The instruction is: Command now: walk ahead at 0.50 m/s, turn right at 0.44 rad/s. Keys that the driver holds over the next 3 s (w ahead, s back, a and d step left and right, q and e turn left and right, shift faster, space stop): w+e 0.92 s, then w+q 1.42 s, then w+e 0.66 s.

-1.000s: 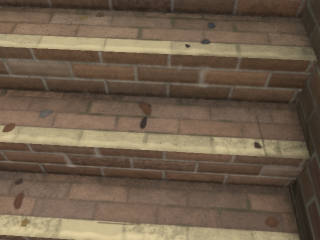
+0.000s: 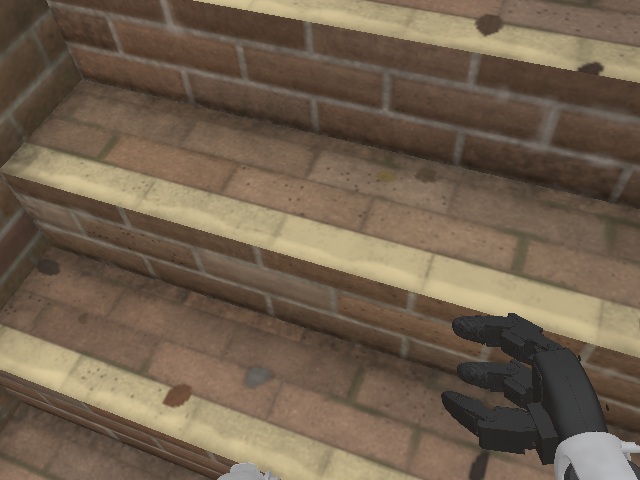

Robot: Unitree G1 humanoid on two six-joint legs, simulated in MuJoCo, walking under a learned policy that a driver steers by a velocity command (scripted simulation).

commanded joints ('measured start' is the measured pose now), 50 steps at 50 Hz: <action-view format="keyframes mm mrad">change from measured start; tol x32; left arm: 1 -226 26 21 -234 -29 -47 -66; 22 -719 -94 -154 -531 -4 44 -57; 29 -92 337 24 -267 67 49 -6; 50 -61 235 -20 15 54 -29 48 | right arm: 1 385 -214 -103 180 27 37 -30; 21 606 -212 -103 499 1 68 -68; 44 -344 160 100 -24 -6 -66 6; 50 239 -182 -67 149 6 -48 32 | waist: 1 -143 283 -352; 11 36 26 40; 25 82 318 -300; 28 122 -240 -459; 43 11 -124 7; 50 -306 -326 -479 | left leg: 1 716 326 -996 -1039 -438 135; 7 324 209 -97 -1011 151 25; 21 990 253 158 -1325 454 87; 25 1002 245 193 -881 2143 164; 26 909 229 131 -629 2043 147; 28 217 -142 -168 174 417 8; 33 -169 -65 -305 893 469 124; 43 -488 -94 30 756 511 5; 50 528 -205 -89 -173 -168 79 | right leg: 1 -651 103 27 1122 -124 -47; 11 -1217 134 -51 1649 -66 -80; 18 -1264 -5 -200 1218 -48 -3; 25 -388 198 -429 377 -600 -176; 28 142 -91 946 -730 -961 -295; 30 -89 -139 822 -721 -872 -68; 36 -246 46 152 -482 -195 11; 45 -214 -17 252 -826 109 -123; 50 263 -153 13 -406 2094 -218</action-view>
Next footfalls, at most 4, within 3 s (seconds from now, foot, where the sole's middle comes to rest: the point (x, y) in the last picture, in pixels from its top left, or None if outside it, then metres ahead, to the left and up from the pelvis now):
0.50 right None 0.33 -0.16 -0.43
1.00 left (512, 247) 0.59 -0.19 -0.22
1.38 right None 0.59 -0.54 -0.02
1.78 left None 0.77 -0.44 -0.02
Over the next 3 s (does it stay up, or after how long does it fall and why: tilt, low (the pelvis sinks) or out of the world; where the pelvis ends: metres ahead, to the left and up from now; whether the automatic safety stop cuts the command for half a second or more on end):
stays up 1.14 -0.35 1.03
